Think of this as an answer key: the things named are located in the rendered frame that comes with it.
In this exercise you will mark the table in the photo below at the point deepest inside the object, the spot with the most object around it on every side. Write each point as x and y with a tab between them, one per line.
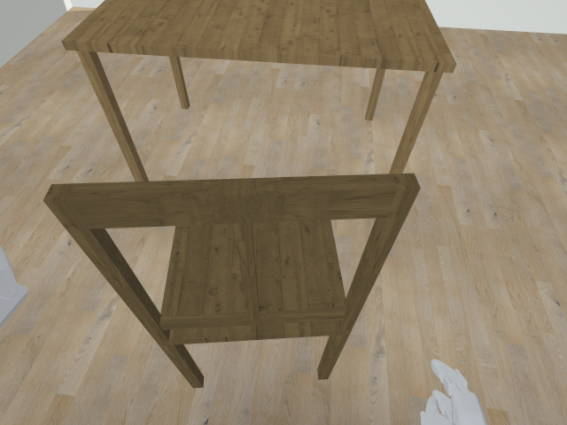
381	34

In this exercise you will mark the chair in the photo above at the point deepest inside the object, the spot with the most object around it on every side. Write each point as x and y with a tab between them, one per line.
252	258

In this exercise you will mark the left robot hand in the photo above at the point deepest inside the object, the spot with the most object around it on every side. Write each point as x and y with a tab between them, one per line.
11	293

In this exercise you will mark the right robot hand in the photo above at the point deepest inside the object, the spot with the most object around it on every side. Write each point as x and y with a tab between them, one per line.
463	408

